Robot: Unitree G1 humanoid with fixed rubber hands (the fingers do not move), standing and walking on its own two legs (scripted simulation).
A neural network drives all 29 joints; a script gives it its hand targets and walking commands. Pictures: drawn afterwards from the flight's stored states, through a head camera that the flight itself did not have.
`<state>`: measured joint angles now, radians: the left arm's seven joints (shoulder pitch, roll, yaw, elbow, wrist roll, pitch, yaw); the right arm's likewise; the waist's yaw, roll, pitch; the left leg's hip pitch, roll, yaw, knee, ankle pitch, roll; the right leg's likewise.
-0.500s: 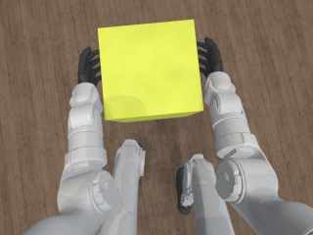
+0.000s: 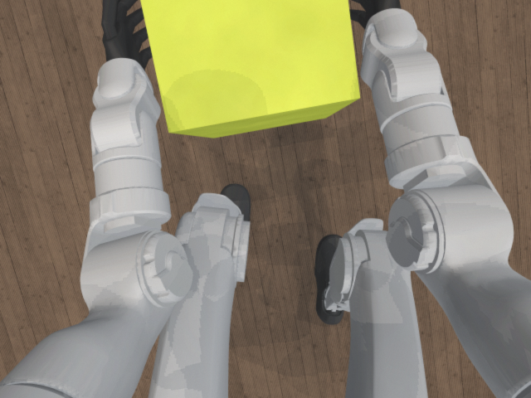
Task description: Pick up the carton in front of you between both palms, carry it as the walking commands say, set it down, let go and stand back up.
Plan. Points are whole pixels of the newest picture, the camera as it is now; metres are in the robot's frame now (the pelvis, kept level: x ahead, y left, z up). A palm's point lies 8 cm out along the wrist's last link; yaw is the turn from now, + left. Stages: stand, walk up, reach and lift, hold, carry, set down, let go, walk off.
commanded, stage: set down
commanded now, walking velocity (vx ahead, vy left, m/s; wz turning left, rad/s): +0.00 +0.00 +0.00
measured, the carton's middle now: (254, 52) +0.51 +0.13 -0.21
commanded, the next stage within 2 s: none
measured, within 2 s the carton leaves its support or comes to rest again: rests again in 1.38 s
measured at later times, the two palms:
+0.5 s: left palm (135, 55) +0.48 +0.29 -0.20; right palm (351, 29) +0.57 +0.00 -0.22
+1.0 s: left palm (133, 60) +0.47 +0.30 -0.22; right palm (346, 38) +0.56 +0.00 -0.24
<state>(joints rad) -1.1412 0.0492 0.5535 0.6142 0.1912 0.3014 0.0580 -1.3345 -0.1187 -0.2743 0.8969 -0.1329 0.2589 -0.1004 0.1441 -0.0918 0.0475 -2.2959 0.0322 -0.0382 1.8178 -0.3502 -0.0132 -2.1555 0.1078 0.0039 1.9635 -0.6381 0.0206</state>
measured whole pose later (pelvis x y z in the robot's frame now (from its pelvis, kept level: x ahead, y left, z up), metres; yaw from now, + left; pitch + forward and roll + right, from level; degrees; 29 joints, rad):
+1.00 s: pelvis +0.00 -0.01 -0.06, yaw +1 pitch +42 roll +2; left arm -1.38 0.29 0.54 1.01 0.07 0.19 -0.04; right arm -1.54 -0.20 -0.13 1.09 -0.11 0.21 -0.07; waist 0.20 -0.03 0.29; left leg -2.36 0.06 -0.02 2.01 -0.38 -0.04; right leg -2.26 0.15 0.02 2.20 -0.67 0.01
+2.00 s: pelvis +0.00 +0.00 -0.01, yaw +3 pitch +42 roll -1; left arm -1.25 0.26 0.36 0.86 -0.13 0.15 0.11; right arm -1.49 -0.38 -0.05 1.04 0.06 0.23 -0.08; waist 0.20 -0.06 0.18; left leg -2.23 0.00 -0.03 1.85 -0.36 -0.02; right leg -2.09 0.08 0.01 2.02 -0.67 0.02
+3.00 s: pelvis +0.06 +0.03 +0.25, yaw +1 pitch +38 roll -3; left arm -0.55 0.18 0.29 0.57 0.07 0.14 -0.11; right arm -0.71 -0.11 -0.22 0.65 -0.14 0.18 -0.12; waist 0.14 -0.02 -0.07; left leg -1.36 0.01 0.00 0.89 -0.19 0.03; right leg -1.24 0.06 0.07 0.96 -0.38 0.04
